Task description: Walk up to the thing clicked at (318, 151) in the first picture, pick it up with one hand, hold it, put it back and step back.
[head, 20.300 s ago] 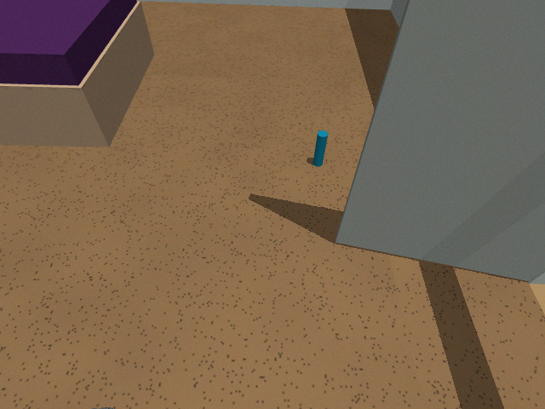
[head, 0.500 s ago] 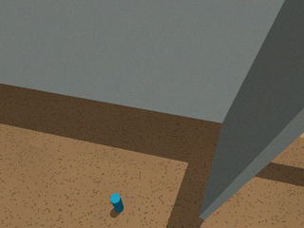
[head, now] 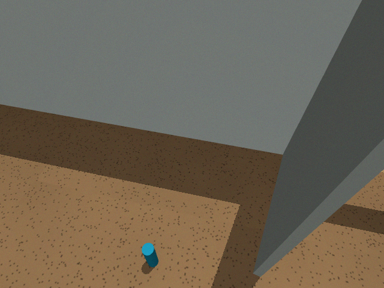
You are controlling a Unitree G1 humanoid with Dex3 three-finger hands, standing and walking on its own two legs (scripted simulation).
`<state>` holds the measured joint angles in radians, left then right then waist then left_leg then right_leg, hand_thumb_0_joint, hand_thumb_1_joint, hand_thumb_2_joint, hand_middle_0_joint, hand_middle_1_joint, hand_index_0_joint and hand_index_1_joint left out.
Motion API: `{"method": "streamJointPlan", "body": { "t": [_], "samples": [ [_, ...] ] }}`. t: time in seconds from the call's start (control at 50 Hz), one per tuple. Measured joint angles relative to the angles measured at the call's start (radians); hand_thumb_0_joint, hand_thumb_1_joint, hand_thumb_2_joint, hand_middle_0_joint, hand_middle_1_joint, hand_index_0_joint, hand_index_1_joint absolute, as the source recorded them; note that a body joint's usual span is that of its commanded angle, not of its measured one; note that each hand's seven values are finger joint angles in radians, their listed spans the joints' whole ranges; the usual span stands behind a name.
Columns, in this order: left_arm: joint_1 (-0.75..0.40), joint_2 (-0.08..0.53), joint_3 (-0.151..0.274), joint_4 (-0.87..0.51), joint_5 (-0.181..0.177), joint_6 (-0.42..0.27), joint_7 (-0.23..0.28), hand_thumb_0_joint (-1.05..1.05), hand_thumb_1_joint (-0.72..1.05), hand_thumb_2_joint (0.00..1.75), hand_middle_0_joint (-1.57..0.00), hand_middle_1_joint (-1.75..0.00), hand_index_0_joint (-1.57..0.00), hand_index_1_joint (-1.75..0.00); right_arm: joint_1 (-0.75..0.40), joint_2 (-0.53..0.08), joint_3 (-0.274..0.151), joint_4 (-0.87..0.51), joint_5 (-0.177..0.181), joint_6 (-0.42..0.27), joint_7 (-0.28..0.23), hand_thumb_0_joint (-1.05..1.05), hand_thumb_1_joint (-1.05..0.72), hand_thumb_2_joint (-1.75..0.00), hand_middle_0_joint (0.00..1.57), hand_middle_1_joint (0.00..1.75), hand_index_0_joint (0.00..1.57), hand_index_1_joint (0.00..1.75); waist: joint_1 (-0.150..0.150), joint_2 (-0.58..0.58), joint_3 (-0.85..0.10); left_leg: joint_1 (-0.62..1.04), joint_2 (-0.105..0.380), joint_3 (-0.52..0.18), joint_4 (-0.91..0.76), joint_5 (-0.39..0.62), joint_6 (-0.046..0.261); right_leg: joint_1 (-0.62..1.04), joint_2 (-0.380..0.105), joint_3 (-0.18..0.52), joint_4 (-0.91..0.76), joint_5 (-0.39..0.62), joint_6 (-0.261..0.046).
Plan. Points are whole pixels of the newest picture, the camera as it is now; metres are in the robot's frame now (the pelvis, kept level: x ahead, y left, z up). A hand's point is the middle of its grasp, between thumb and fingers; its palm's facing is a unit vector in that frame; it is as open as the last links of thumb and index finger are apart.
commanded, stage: stand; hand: left
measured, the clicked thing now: (150, 255) +0.35 +0.20 -0.68
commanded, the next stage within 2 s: go down in 1.86 s
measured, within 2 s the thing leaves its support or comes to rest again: neither
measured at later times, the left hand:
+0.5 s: hand out of the picture +0.07 +0.25 -0.16, palm faces -0.02 -0.94 -0.34, open 7.4 cm
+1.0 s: hand out of the picture +0.07 +0.26 -0.16, palm faces -0.03 -0.94 -0.34, open 7.4 cm
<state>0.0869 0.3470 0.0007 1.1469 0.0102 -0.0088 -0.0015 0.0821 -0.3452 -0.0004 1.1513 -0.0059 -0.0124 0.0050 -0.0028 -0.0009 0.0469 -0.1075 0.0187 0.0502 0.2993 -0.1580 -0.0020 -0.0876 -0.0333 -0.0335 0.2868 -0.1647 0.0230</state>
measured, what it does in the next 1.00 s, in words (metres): stands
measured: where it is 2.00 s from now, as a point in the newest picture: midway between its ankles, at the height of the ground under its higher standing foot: outside the picture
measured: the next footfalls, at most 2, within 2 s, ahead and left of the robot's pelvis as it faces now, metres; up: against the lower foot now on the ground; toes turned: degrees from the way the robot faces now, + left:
none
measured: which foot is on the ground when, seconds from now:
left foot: down 0.00-1.00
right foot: down 0.00-1.00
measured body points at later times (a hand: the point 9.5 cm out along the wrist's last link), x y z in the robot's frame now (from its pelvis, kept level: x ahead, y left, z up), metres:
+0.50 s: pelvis +0.00 +0.00 +0.00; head +0.01 +0.01 +0.45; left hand +0.07 +0.30 -0.14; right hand +0.08 -0.30 -0.13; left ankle +0.00 +0.12 -0.75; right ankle +0.00 -0.13 -0.75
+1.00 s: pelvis +0.01 +0.01 +0.00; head +0.02 +0.01 +0.45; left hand +0.07 +0.31 -0.14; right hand +0.08 -0.30 -0.13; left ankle +0.00 +0.12 -0.75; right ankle +0.00 -0.13 -0.75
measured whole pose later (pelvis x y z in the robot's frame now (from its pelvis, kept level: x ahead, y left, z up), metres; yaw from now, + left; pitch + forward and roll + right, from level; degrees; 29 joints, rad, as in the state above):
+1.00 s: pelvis +0.01 +0.01 +0.00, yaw +1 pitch -2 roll +0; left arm 0.12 0.35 -0.01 1.13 0.01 -0.01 0.00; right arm 0.10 -0.35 0.00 1.14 -0.01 -0.01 0.01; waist 0.00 -0.01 0.05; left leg -0.11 0.01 0.04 0.30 -0.17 0.01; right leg -0.08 -0.05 -0.04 0.29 -0.18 0.03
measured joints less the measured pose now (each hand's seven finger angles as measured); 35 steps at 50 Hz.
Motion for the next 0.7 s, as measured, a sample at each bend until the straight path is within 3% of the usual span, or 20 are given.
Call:
{"method": "streamJointPlan", "body": {
  "t": [0.7],
  "samples": [
    [0.027,0.002,-0.008,-0.015,0.002,-0.003,0.002,0.01,0.91,0.90,-0.20,-0.30,-0.20,-0.30,0.011,-0.004,-0.001,-0.008,0.000,0.001,0.001,0.00,-0.90,-0.89,0.21,0.30,0.20,0.30,0.003,-0.005,-0.005,0.001,-0.006,-0.006,0.008,-0.009,0.005,0.008,-0.006,-0.006,-0.001,-0.007,0.005]
  ]
}}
